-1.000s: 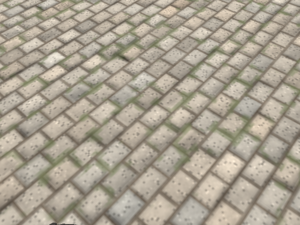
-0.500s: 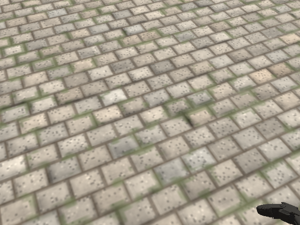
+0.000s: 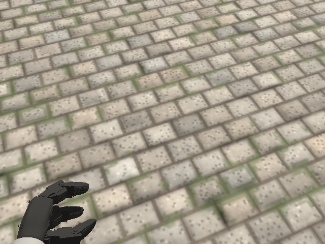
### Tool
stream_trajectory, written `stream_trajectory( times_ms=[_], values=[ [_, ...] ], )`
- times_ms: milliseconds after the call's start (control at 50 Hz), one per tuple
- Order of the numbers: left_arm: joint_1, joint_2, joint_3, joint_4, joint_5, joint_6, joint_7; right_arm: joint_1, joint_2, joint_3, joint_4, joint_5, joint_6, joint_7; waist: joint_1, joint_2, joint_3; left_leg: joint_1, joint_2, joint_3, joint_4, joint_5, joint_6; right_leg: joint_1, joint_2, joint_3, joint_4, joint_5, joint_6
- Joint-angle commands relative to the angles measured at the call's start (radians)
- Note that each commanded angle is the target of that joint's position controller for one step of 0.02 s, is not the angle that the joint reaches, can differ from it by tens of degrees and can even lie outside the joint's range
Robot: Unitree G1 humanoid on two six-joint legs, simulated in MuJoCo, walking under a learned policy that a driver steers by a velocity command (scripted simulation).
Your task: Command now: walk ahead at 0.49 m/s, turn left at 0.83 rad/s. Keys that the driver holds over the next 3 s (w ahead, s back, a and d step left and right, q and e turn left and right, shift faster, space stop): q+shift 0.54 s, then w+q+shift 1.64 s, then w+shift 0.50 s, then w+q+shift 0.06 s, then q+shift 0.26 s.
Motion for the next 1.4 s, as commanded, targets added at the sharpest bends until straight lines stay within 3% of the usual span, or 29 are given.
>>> stream_trajectory(
  times_ms=[20,40,60,80,100,140,180,280,420,440,460,480,540,600,740,760,820,840,860,880,900,980,1200,1280,1300,1320,1340,1360,1400],
  values=[
    [0.129,0.139,0.065,-0.045,-0.026,-0.046,0.036,-0.123,-0.18,-0.042,-0.103,0.021,0.006,-0.027,0.213,0.024,-0.118,-0.311,0.11,-0.16,0.218,0.747,-0.035,0.582,0.094,-0.044,-0.135,0.15,-0.011],
    [0.322,0.169,0.078,-0.004,-0.006,-0.045,0.044,-0.166,-0.153,-0.036,-0.137,-0.004,0.015,-0.028,0.299,0.081,-0.264,-0.383,0.069,-0.127,0.473,0.653,-0.088,0.829,-0.01,0.012,-0.046,0.265,-0.05],
    [0.466,0.211,0.076,0.027,0.007,-0.029,0.052,-0.109,-0.004,0.005,-0.173,-0.054,0.03,-0.03,0.276,-0.121,-0.432,-0.554,-0.031,-0.015,0.849,-0.242,-0.142,1.078,-0.292,0.233,0.122,0.798,-0.109],
    [0.477,0.221,0.08,0.03,0.021,-0.022,0.025,0.103,-0.041,0.016,-0.195,-0.003,0.031,-0.019,0.196,-0.382,-0.68,-0.682,-0.019,-0.044,1.178,-0.321,-0.166,1.227,-0.557,0.664,0.05,0.679,-0.318],
    [0.342,0.174,0.083,-0.036,0.018,-0.005,0.028,0.066,-0.119,-0.001,-0.187,0.002,0.056,-0.02,0.198,-0.245,-0.641,-0.697,0.091,-0.017,1.233,-0.209,-0.192,1.118,-0.487,0.62,-0.019,0.412,-0.317],
    [0.207,0.074,0.059,-0.032,0.013,0.024,0.042,-0.129,-0.149,-0.024,-0.235,0.004,0.088,-0.031,0.169,-0.053,-0.313,-0.758,0.16,0.112,1.186,-0.11,-0.219,0.797,-0.351,0.284,-0.074,0.411,-0.256],
    [0.163,0.079,0.067,0.001,0.006,0.023,0.042,-0.161,-0.104,-0.029,-0.269,0.007,0.106,-0.034,0.118,-0.057,-0.154,-0.722,0.219,0.127,1.043,-0.089,-0.209,0.572,-0.281,0.118,-0.158,0.37,-0.235],
    [0.059,0.137,0.108,0.042,-0.011,0.02,0.046,-0.253,-0.037,-0.016,-0.329,-0.004,0.114,-0.011,0.096,-0.083,-0.18,-0.535,0.273,0.181,0.592,0.17,-0.173,0.443,-0.284,-0.096,-0.246,0.33,-0.24],
    [0.042,0.152,0.127,0.078,-0.059,0.047,0.032,-0.323,-0.152,-0.077,-0.353,-0.015,0.148,0.029,0.069,-0.034,-0.13,-0.301,0.184,0.293,0.266,0.291,-0.052,0.42,-0.255,-0.266,-0.056,-0.004,-0.116],
    [0.077,0.126,0.122,0.092,-0.052,0.052,0.025,-0.241,-0.191,-0.1,-0.332,-0.024,0.141,0.014,0.035,0.049,-0.147,-0.168,0.164,0.25,0.201,0.358,-0.003,0.345,-0.201,-0.296,0.125,-0.056,-0.072],
    [0.126,0.082,0.108,0.072,-0.011,0.062,0.017,-0.202,-0.324,-0.132,-0.344,-0.022,0.133,-0.009,0.064,0.371,-0.111,-0.029,0.359,-0.113,0.09,0.841,0.12,0.088,-0.055,-0.346,0.48,-0.61,0.019],
    [0.127,0.087,0.1,0.027,0.002,0.063,0.021,-0.272,-0.351,-0.119,-0.397,-0.066,0.107,-0.006,0.107,0.375,-0.267,0.009,0.496,-0.457,0.028,0.615,0.315,-0.078,0.055,-0.1,0.724,-0.765,0.042],
    [0.062,0.143,0.116,0.048,-0.01,0.054,0.038,-0.356,-0.244,-0.089,-0.412,-0.018,0.071,-0.001,0.116,0.082,-0.194,-0.099,0.389,-0.288,-0.015,0.37,0.171,-0.099,0.008,0.028,0.661,-0.529,-0.007],
    [0.094,0.15,0.126,0.058,-0.016,0.041,0.014,-0.393,-0.205,-0.073,-0.438,-0.011,0.077,-0.02,0.144,0.124,-0.209,-0.226,0.303,-0.278,-0.1,-0.152,0.13,0.046,0.029,0.01,0.469,-0.391,-0.008],
    [0.036,0.085,0.113,0.037,-0.036,-0.004,-0.01,-0.351,-0.194,-0.069,-0.43,-0.007,0.067,-0.03,0.116,0.157,-0.122,-0.345,0.237,-0.31,-0.076,-0.172,0.125,0.198,0.099,0.013,0.138,-0.375,0.02],
    [0.13,0.078,0.09,0.074,0.032,0.057,-0.01,-0.347,-0.233,-0.073,-0.408,-0.098,0.083,0.022,0.111,0.256,-0.136,-0.384,0.177,-0.263,-0.072,-0.199,0.104,0.255,0.085,-0.053,0.167,-0.398,0.028],
    [0.252,0.101,0.096,0.079,-0.005,0.08,0.011,-0.463,-0.175,-0.055,-0.448,-0.067,0.09,0.069,0.213,0.141,-0.082,-0.67,0.13,-0.276,0.019,-0.206,0.052,0.566,0.089,-0.062,-0.021,-0.316,0.014],
    [0.392,0.145,0.111,0.113,-0.002,0.072,0.023,-0.518,-0.139,-0.044,-0.47,-0.064,0.083,0.059,0.291,0.045,-0.077,-0.836,0.064,-0.207,0.156,-0.25,-0.007,0.753,0.039,-0.033,-0.117,-0.357,-0.001],
    [0.469,0.234,0.125,0.123,0.022,0.058,0.033,-0.51,-0.032,-0.015,-0.489,-0.059,0.069,0.038,0.304,-0.213,-0.099,-0.934,-0.04,-0.037,0.51,-0.221,-0.043,0.82,-0.217,0.216,-0.232,-0.603,-0.022],
    [0.365,0.328,0.14,0.078,0.057,0.052,0.04,-0.495,-0.02,0.002,-0.528,-0.059,0.06,0.034,0.226,-0.214,-0.064,-1.083,-0.023,0.021,0.688,-0.076,-0.06,0.73,-0.412,0.611,-0.399,-0.924,-0.102],
    [0.273,0.278,0.137,0.052,0.052,0.05,0.035,-0.508,-0.079,-0.003,-0.528,-0.074,0.058,0.037,0.181,-0.138,-0.038,-1.082,0.099,0.043,0.792,0.036,-0.065,0.64,-0.449,0.659,-0.401,-0.957,-0.157],
    [0.318,0.164,0.096,0.083,0.015,0.031,0.027,-0.445,-0.132,-0.02,-0.457,-0.092,0.079,0.094,0.158,-0.105,-0.047,-0.971,0.139,0.107,0.937,0.211,-0.104,0.58,-0.227,0.155,-0.36,-0.611,-0.089],
    [0.628,0.138,0.085,0.241,0.033,0.004,0.028,-0.764,-0.043,0.043,-0.496,-0.083,0.075,0.128,0.26,-0.083,0.145,-0.979,0.188,0.35,0.595,0.188,-0.012,0.764,-0.223,-0.289,-0.413,0.004,-0.07],
    [0.579,0.246,0.097,0.244,0.02,0.03,0.045,-0.459,-0.079,0.024,-0.402,-0.073,0.068,0.089,0.043,-0.15,-0.08,-0.437,0.009,0.448,0.46,0.041,0.092,0.735,-0.266,-0.374,0.042,1.108,-0.072],
    [0.537,0.268,0.102,0.221,0.012,0.034,0.04,-0.239,-0.135,-0.006,-0.335,-0.07,0.06,0.072,-0.055,-0.154,-0.19,-0.14,-0.018,0.392,0.408,0.038,0.129,0.594,-0.283,-0.355,0.306,1.063,-0.083],
    [0.515,0.232,0.096,0.204,0.024,0.033,0.03,-0.106,-0.196,-0.042,-0.269,-0.07,0.059,0.048,-0.097,-0.075,-0.256,0.162,0.044,0.226,0.302,0.019,0.149,0.333,-0.228,-0.334,0.617,0.504,-0.062],
    [0.477,0.108,0.069,0.087,0.017,0.021,0.002,-0.198,-0.326,-0.074,-0.29,-0.059,0.079,0.031,0.024,0.225,-0.285,0.411,0.335,-0.341,0.147,-0.177,0.263,-0.133,-0.009,-0.291,1.0,-0.495,0.011],
    [0.343,0.182,0.077,0.011,0.013,-0.003,0.002,-0.11,-0.342,-0.08,-0.312,-0.069,0.09,0.02,-0.033,0.059,-0.39,0.435,0.381,-0.588,0.022,-0.136,0.303,-0.229,0.016,-0.07,1.08,-0.439,0.005],
    [0.309,0.146,0.057,0.002,0.006,-0.024,0.01,-0.121,-0.277,-0.067,-0.244,-0.065,0.07,0.001,0.04,-0.031,-0.137,0.16,0.353,-0.428,-0.054,0.102,0.259,-0.224,-0.073,-0.024,0.918,-0.38,-0.009]
  ],
)
Next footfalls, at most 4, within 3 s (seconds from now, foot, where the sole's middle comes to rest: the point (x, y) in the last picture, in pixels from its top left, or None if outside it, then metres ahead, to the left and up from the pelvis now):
0.04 right None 0.28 -0.14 -0.76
0.44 left None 0.29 0.14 -0.76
0.86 right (154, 240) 0.45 -0.01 -0.76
1.32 left None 0.43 0.44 -0.76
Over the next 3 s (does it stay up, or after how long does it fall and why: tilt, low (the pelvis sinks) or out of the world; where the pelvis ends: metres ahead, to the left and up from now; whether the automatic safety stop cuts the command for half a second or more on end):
stays up -0.09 1.70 -0.02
